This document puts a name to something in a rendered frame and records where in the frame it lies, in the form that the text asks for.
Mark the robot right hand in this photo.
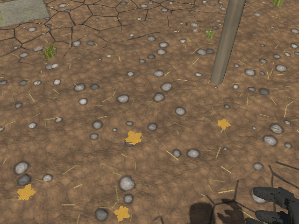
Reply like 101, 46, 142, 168
245, 187, 299, 224

